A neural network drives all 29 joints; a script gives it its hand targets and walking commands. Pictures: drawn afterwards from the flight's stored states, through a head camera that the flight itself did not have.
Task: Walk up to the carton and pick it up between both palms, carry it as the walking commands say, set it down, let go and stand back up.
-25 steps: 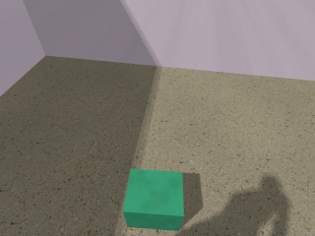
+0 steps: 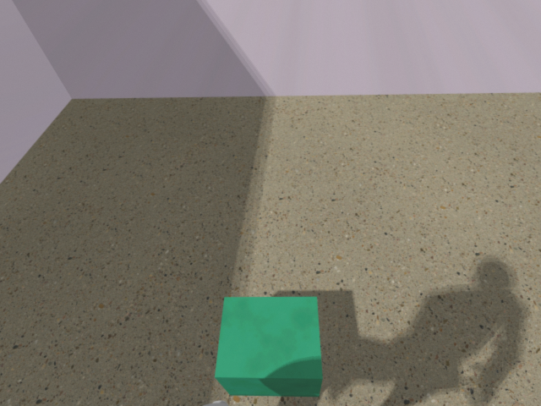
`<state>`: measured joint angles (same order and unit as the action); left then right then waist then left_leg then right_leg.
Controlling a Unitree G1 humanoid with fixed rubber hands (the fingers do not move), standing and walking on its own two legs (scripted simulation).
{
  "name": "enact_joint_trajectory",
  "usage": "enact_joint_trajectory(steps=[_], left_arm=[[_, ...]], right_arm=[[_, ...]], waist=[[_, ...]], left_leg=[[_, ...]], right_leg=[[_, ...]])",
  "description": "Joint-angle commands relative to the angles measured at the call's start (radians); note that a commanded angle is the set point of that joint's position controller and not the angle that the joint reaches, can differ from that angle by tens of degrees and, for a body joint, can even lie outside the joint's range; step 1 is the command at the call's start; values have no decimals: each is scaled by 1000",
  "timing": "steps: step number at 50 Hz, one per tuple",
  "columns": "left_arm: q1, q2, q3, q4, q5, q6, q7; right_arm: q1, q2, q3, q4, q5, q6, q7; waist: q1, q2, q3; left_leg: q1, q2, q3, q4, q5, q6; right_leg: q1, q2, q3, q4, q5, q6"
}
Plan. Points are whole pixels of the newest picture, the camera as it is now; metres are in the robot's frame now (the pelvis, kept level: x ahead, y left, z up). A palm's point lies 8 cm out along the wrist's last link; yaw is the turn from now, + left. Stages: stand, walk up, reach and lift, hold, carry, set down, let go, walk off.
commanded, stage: walk up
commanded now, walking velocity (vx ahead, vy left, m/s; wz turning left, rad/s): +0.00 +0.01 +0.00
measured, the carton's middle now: (272, 347) +0.41 +0.06 -0.66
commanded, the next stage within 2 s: stand in 0.84 s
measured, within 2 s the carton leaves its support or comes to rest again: neither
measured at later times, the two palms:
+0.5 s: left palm out of the picture -0.01 +0.26 -0.16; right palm out of the picture +0.01 -0.20 -0.17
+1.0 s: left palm out of the picture -0.04 +0.24 -0.16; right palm out of the picture -0.04 -0.19 -0.16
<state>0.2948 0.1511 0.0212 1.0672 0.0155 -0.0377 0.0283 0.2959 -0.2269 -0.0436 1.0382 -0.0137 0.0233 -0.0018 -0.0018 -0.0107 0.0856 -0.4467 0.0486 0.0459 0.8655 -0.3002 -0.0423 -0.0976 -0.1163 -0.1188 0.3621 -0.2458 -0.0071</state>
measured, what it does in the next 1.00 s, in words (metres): steps on the spot: left foot, then right foot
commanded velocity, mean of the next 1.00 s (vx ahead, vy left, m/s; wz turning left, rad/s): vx -0.03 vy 0.01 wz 0.00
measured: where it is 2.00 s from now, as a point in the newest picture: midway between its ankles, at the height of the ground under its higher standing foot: outside the picture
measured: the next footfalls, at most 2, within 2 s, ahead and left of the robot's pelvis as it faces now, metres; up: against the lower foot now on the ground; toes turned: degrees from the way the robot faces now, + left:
left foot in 0.16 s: +0.12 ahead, +0.15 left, +0.00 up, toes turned +7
right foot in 0.50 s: -0.02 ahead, -0.07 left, +0.00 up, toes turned +2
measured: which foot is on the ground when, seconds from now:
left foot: up 0.00-0.14, down 0.16-0.52, up 0.54-0.68, down 0.70-1.00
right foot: down 0.00-0.16, up 0.18-0.48, down 0.50-1.00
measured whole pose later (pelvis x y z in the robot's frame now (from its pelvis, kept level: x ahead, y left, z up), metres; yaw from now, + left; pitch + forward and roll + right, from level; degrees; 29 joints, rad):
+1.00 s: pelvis -0.02 +0.02 -0.01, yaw +1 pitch -1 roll +0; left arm 0.29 0.14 0.02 1.17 0.02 -0.02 0.04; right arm 0.29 -0.13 -0.01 1.16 -0.02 -0.01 -0.04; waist 0.00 -0.01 0.03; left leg -0.13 0.04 0.05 0.35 -0.19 -0.03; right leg -0.07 0.00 -0.07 0.35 -0.26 -0.03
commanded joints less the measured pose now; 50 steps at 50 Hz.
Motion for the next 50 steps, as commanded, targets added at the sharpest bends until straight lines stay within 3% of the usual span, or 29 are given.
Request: enact_joint_trajectory(steps=[1,3,5,6,7,8,9,10,11,13,14,15,16,19,22,23,24,25,26,27,29,32,34,36,38,39,42,50], left_arm=[[19,98,15,-20,9,-6,-1],[30,119,21,-5,9,4,-1],[44,149,25,10,9,17,8],[45,168,41,-9,3,23,15],[90,145,40,-7,-4,24,19],[113,106,30,9,-10,34,23],[103,84,30,2,-15,49,29],[87,77,29,0,-16,67,34],[43,83,29,-19,-11,80,31],[33,80,29,-12,1,97,24],[50,71,34,2,3,102,17],[83,41,25,20,20,102,8],[77,30,27,20,22,102,3],[84,9,19,36,12,95,6],[153,15,16,69,6,76,10],[166,34,20,67,12,66,13],[160,79,28,48,19,53,18],[99,124,26,14,14,42,20],[-4,151,15,-19,5,32,17],[-45,133,-2,-8,7,21,17],[-38,81,-10,14,-7,7,20],[57,78,6,53,-4,-1,20],[80,69,18,74,-1,-2,18],[100,62,15,84,-2,-4,17],[112,45,7,87,-6,-4,15],[82,50,14,77,-8,0,17],[86,53,14,92,-3,5,15],[83,54,11,101,1,14,14]], right_arm=[[37,-2,4,-5,9,19,3],[23,-16,1,-5,8,11,-4],[25,-35,-12,-1,7,-3,-13],[48,-97,-34,1,8,-4,-24],[84,-145,-50,4,0,-13,-30],[119,-160,-57,9,3,-27,-33],[163,-148,-61,18,8,-34,-40],[115,-142,-70,10,11,-36,-49],[67,-139,-66,-5,10,-32,-54],[-28,-109,-40,-35,1,-23,-56],[-76,-96,-23,-55,-2,-18,-52],[-80,-61,-6,-38,-15,-17,-44],[-105,-60,-7,-44,-17,-9,-41],[-64,-70,-10,-6,-6,2,-35],[-65,-75,-16,16,2,10,-24],[-48,-55,-12,23,8,9,-19],[-26,-17,-5,23,15,5,-12],[8,12,-6,33,19,4,-7],[8,7,-6,50,14,3,-4],[34,-11,-5,64,11,0,-1],[48,8,-9,79,9,-7,0],[21,20,-2,64,2,-18,-19],[58,26,6,85,-1,-32,-33],[101,-6,2,104,-1,-36,-42],[71,-8,4,102,4,-33,-41],[85,11,12,108,0,-34,-40],[85,3,12,110,-2,-37,-45],[79,0,18,116,-4,-35,-43]], waist=[[-11,-209,-88],[-18,-178,-60],[-18,-131,-14],[-24,2,32],[-13,100,-39],[-14,134,-97],[-40,157,-148],[-60,224,-170],[-60,231,-150],[-22,195,-162],[-9,160,-162],[2,132,-211],[5,156,-146],[8,150,-65],[42,100,-3],[40,52,5],[29,-80,3],[-3,-220,32],[-11,-257,65],[-35,-205,70],[-24,-111,48],[10,-62,43],[-2,-29,-14],[8,-31,-77],[4,41,-71],[4,41,-79],[6,31,-44],[5,6,19]], left_leg=[[150,-47,58,-157,34,22],[190,-44,65,-290,98,18],[266,-21,53,-433,243,3],[286,31,3,-480,382,1],[367,141,-65,-441,763,29],[412,251,-154,-440,1067,99],[402,325,-193,-471,1113,182],[360,361,-220,-506,976,262],[283,347,-227,-522,852,287],[163,282,-159,-541,571,250],[110,245,-122,-586,371,222],[101,177,-95,-655,-66,166],[80,169,-121,-707,-178,148],[123,193,-188,-737,-197,164],[57,155,-163,-711,-228,107],[43,110,-129,-677,-194,72],[45,48,-81,-563,-134,41],[96,-11,-18,-410,-44,52],[213,-37,2,-316,-68,51],[309,-21,-10,-263,-3,51],[224,-28,-9,-295,71,45],[186,7,-27,-442,100,33],[281,42,-32,-573,244,32],[380,79,-45,-562,362,41],[377,86,-42,-536,333,40],[321,78,-45,-549,322,40],[307,77,-31,-549,338,39],[276,76,-35,-567,264,37]], right_leg=[[-42,-98,-17,-26,644,-79],[-71,-106,5,-9,504,-70],[-143,-119,28,24,374,-46],[-182,-123,50,114,448,-23],[-218,-74,21,188,269,25],[-246,20,-6,274,-116,54],[-253,70,25,440,-357,55],[-270,86,37,629,-394,55],[-289,88,84,747,-393,53],[-250,86,127,810,-329,28],[-214,86,135,761,-272,14],[-163,93,118,606,-192,-6],[-167,114,77,516,-190,1],[-132,126,71,288,-186,0],[-29,108,36,18,-66,-12],[-16,64,76,-81,-116,-27],[-63,-49,224,-198,-266,-49],[-179,-155,363,-323,-405,-58],[-339,-169,369,-306,-438,-79],[-394,-135,331,-262,-378,-89],[-229,-93,213,-225,-177,-66],[-58,-80,199,-158,122,-63],[-8,-46,149,-67,295,-47],[-28,-7,138,-39,285,-42],[-45,5,132,-61,227,-28],[20,2,105,-58,222,-28],[16,1,110,-54,266,-26],[-26,10,111,-73,131,-16]])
